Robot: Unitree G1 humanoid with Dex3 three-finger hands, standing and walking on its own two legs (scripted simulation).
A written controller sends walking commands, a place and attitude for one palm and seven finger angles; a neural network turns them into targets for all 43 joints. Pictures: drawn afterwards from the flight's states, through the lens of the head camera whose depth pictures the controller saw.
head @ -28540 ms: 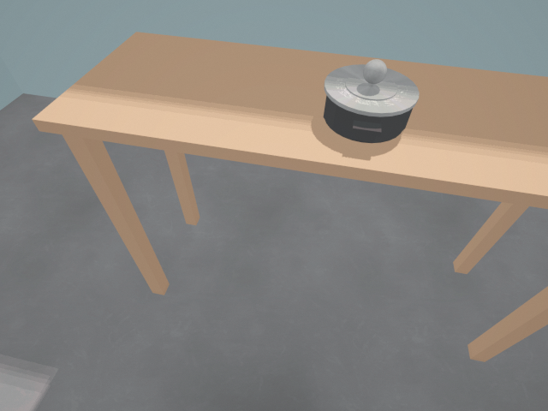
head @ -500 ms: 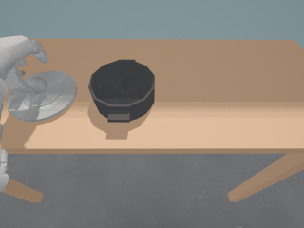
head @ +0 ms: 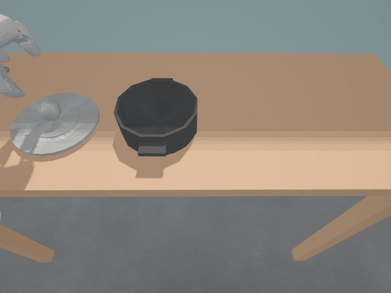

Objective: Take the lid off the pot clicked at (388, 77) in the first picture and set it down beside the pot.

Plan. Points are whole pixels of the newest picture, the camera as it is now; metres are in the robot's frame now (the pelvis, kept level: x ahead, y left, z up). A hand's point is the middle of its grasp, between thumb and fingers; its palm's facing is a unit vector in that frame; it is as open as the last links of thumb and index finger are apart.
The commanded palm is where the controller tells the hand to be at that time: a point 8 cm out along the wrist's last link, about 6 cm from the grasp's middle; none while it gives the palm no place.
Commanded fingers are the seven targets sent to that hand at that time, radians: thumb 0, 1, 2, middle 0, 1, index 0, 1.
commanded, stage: raise the empty hand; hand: left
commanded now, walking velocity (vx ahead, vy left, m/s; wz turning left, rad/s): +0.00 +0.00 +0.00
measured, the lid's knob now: (49, 110) +0.47 +0.31 +0.10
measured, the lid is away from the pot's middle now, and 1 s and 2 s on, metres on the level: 0.23 0.23 0.23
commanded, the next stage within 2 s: draw the hand back to the body in 0.40 s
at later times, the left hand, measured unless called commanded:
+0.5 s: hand out of the picture +0.45 +0.31 +0.26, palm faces -0.18 -0.10 -0.98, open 11.0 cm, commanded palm +0.43 +0.32 +0.32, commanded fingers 0.00 -0.14 0.90 -0.48 -0.61 -0.48 -0.61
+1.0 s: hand out of the picture +0.40 +0.31 +0.24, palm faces -0.15 -0.08 -0.98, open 11.0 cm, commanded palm +0.36 +0.31 +0.31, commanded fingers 0.00 -0.14 0.90 -0.48 -0.61 -0.48 -0.61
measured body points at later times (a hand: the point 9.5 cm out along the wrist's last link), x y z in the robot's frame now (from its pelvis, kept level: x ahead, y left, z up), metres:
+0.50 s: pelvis +0.00 +0.00 +0.00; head +0.05 -0.01 +0.45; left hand +0.46 +0.32 +0.31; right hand +0.08 -0.27 -0.12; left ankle -0.05 +0.06 -0.74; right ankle +0.00 -0.14 -0.74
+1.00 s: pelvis +0.00 +0.00 +0.00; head +0.04 -0.02 +0.45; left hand +0.40 +0.31 +0.29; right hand +0.15 -0.25 -0.12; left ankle -0.05 +0.06 -0.74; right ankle +0.01 -0.14 -0.74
